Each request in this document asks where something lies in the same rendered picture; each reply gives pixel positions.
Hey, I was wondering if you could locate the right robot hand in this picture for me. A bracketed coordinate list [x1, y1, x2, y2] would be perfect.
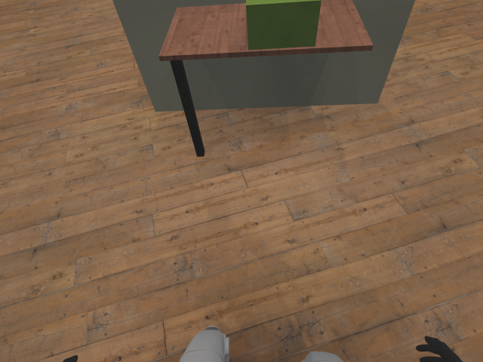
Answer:
[416, 336, 462, 362]

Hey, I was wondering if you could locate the table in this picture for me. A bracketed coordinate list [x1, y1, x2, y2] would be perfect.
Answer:
[158, 0, 374, 157]

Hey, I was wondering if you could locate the robot left thigh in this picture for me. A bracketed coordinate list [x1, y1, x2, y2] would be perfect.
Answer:
[179, 330, 229, 362]

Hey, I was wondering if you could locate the carton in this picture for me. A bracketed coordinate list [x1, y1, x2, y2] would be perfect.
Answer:
[246, 0, 321, 50]

